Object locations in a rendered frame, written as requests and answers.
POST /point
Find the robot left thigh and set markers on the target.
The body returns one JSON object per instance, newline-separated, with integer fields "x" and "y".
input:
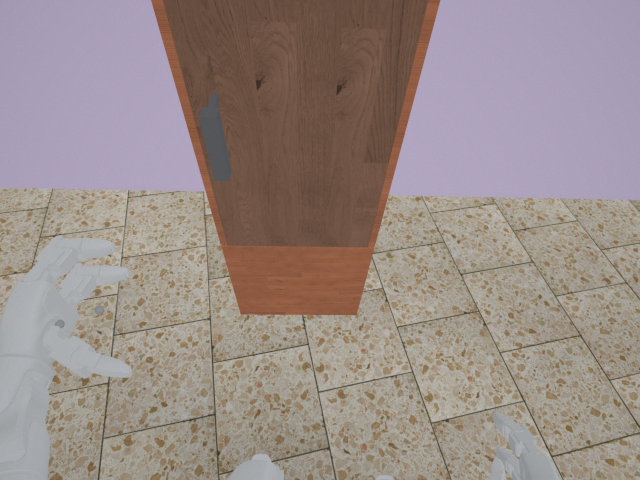
{"x": 257, "y": 470}

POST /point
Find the handle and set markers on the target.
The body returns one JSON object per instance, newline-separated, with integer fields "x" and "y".
{"x": 212, "y": 128}

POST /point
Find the cupboard door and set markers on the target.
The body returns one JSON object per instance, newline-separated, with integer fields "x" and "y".
{"x": 310, "y": 96}

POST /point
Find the left robot shin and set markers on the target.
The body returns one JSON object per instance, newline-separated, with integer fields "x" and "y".
{"x": 261, "y": 457}

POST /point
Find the right robot hand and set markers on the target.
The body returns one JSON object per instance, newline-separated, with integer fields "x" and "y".
{"x": 532, "y": 465}

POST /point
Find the left robot forearm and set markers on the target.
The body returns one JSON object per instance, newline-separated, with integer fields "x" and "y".
{"x": 24, "y": 401}

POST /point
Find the left robot hand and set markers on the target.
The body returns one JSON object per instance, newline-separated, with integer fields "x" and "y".
{"x": 27, "y": 324}

